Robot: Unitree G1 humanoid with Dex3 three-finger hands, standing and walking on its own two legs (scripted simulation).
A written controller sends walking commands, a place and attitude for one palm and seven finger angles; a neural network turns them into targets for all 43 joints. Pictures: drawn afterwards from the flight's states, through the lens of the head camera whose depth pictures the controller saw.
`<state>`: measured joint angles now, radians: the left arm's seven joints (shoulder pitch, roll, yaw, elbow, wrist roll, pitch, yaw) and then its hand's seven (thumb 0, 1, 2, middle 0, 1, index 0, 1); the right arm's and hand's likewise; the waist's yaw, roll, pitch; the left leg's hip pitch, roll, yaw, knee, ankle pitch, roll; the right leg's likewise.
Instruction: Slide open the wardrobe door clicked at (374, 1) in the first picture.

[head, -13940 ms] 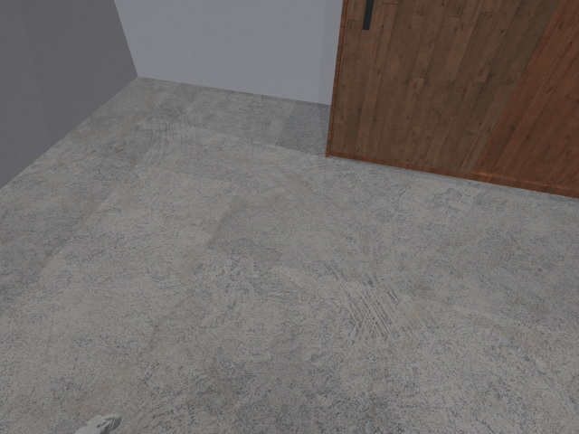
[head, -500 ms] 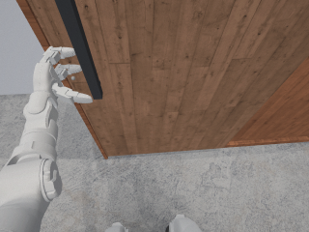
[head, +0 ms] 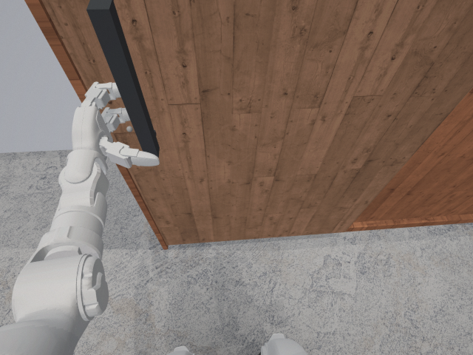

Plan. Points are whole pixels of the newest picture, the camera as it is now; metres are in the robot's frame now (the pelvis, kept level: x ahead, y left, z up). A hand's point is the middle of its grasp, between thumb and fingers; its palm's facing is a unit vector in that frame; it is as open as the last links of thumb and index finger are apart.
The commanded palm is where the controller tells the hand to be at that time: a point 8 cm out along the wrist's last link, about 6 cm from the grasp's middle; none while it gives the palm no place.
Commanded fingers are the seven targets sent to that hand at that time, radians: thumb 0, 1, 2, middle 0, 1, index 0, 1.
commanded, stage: slide the fingers in behind the handle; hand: left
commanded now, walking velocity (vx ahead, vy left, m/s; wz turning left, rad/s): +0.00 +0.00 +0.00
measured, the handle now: (134, 89) +0.53 +0.15 +0.13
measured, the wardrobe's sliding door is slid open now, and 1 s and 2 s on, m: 0.00 0.00 0.00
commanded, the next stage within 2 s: grip the handle and tug to test in 1.12 s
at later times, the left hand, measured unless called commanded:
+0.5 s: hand (141, 128) +0.48 +0.14 +0.09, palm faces +0.04 -1.00 -0.01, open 14.0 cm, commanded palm +0.44 +0.19 +0.10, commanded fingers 0.00 -0.50 0.30 -0.30 -1.20 -0.30 -1.20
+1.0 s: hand (148, 129) +0.47 +0.13 +0.10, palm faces +0.04 -1.00 -0.02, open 14.1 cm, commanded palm +0.44 +0.18 +0.10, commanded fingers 0.00 -0.50 0.30 -0.30 -1.20 -0.30 -1.20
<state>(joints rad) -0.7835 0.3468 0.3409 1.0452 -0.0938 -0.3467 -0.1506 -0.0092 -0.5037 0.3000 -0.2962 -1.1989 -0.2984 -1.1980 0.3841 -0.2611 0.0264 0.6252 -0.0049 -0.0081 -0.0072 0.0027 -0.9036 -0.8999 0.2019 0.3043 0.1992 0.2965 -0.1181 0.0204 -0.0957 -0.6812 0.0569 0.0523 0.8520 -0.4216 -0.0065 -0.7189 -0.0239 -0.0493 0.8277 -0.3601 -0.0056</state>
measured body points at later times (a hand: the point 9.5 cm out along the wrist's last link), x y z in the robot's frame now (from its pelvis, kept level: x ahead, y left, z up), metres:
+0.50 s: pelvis +0.00 -0.01 +0.00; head +0.08 -0.01 +0.44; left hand +0.47 +0.20 +0.10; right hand +0.03 -0.27 -0.12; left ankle -0.01 +0.12 -0.70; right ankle +0.02 -0.12 -0.70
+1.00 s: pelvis +0.00 -0.01 +0.00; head +0.07 -0.01 +0.44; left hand +0.46 +0.18 +0.10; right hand +0.04 -0.26 -0.12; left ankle -0.01 +0.12 -0.70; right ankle +0.02 -0.12 -0.70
